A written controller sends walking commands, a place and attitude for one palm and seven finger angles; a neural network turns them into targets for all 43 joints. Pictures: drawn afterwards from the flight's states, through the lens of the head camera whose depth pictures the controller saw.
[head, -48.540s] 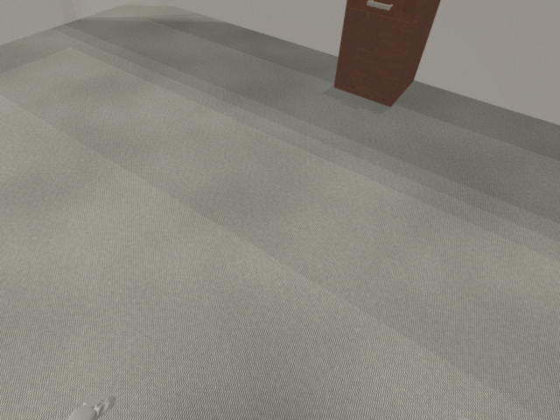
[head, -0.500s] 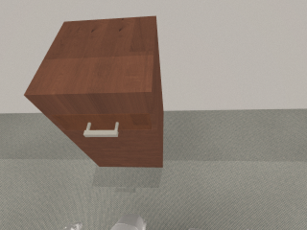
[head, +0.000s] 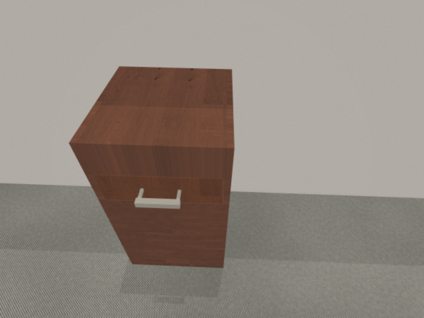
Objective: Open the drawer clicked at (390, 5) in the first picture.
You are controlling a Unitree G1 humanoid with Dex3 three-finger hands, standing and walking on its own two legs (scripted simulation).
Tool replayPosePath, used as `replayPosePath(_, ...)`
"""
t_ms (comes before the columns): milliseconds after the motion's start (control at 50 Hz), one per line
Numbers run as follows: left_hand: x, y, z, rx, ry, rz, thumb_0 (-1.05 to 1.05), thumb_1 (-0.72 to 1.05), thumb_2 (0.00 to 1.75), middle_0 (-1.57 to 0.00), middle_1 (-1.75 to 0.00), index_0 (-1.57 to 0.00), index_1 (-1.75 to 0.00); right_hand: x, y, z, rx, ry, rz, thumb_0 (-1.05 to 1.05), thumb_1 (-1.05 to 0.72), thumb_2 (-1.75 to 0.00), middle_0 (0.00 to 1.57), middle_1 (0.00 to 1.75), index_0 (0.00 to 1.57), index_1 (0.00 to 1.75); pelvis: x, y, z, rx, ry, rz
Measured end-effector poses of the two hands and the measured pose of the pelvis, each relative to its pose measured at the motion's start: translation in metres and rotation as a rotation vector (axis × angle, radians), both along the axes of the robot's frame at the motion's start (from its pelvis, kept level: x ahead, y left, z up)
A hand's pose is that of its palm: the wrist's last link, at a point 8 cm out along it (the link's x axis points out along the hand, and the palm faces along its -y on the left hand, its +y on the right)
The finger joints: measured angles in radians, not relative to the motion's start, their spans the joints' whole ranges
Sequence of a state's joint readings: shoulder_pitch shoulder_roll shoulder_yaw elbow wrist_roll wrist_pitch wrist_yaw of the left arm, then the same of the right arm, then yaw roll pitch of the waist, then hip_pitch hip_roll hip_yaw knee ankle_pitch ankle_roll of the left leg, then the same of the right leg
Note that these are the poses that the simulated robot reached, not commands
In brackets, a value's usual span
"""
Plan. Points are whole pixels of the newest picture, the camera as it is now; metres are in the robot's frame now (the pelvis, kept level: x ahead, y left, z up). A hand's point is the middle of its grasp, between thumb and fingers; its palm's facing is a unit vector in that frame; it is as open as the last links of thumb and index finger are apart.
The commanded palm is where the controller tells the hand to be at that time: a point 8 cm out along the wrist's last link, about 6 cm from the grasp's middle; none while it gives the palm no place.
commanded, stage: come to a stop and stand still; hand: left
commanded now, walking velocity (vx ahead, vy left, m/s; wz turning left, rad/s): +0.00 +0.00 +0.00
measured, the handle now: (159, 197) +0.49 +0.20 -0.17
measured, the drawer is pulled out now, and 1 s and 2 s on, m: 0.00 0.00 0.00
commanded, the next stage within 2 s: look again from close up in 0.30 s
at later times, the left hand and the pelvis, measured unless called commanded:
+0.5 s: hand out of the picture +0.01 +0.19 -0.16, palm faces -0.01 -0.98 -0.22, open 7.3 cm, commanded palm none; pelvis -0.01 +0.01 +0.01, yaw -1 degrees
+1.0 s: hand out of the picture -0.01 +0.14 -0.16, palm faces +0.02 -0.98 -0.19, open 7.3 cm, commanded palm +0.09 +0.19 -0.06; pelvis +0.00 -0.02 +0.02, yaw -1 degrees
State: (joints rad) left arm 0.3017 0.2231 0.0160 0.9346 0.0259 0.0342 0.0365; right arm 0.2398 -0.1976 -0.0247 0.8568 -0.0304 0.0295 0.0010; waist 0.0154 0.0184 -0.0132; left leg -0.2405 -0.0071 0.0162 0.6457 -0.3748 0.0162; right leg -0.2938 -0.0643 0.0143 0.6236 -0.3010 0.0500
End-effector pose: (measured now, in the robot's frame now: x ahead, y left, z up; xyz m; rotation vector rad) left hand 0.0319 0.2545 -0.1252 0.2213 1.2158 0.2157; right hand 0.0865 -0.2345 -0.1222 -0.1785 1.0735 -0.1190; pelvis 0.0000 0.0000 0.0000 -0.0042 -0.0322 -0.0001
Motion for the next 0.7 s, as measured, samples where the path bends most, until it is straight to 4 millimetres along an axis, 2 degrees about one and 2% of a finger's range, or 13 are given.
replayPosePath(60,0.003,0.011,0.002,0.002,-0.009,-0.026,0.0,0.91,0.9,-0.2,-0.3,-0.2,-0.3,-0.016,0.017,-0.001,0.022,0.01,-0.007,0.0,-0.91,-0.9,0.2,0.3,0.2,0.3,-0.005,0.009,0.001,-0.003,0.0,-0.01)
replayPosePath(100,0.004,0.016,0.004,0.003,-0.013,-0.038,0.0,0.91,0.9,-0.2,-0.3,-0.2,-0.3,-0.027,0.021,-0.002,0.022,0.026,-0.026,0.0,-0.92,-0.9,0.2,0.3,0.2,0.3,-0.008,0.014,0.003,-0.003,0.002,-0.016)
replayPosePath(240,-0.002,0.019,0.005,-0.01,0.008,-0.049,0.0,0.91,0.9,-0.2,-0.3,-0.2,-0.3,-0.068,0.018,-0.004,0.0,0.133,-0.059,0.0,-0.92,-0.9,0.2,0.3,0.2,0.3,-0.014,0.022,0.007,0.004,0.007,-0.024)
replayPosePath(380,-0.017,0.005,0.001,-0.041,0.061,-0.045,0.0,0.91,0.9,-0.2,-0.3,-0.2,-0.3,-0.097,0.011,-0.004,-0.006,0.217,-0.094,0.0,-0.91,-0.9,0.2,0.3,0.2,0.3,-0.013,0.017,0.01,0.009,0.005,-0.024)
replayPosePath(500,-0.029,-0.015,-0.002,-0.068,0.106,-0.031,0.0,0.91,0.9,-0.2,-0.3,-0.2,-0.3,-0.103,0.007,-0.006,0.008,0.254,-0.101,0.0,-0.91,-0.9,0.2,0.3,0.2,0.3,-0.01,0.009,0.012,0.011,0.007,-0.02)
replayPosePath(700,-0.041,-0.046,-0.002,-0.093,0.143,-0.001,0.0,0.91,0.9,-0.2,-0.3,-0.2,-0.3,-0.09,0.003,-0.011,0.042,0.251,-0.088,0.0,-0.91,-0.9,0.2,0.3,0.2,0.3,-0.006,-0.007,0.014,0.01,0.006,-0.016)
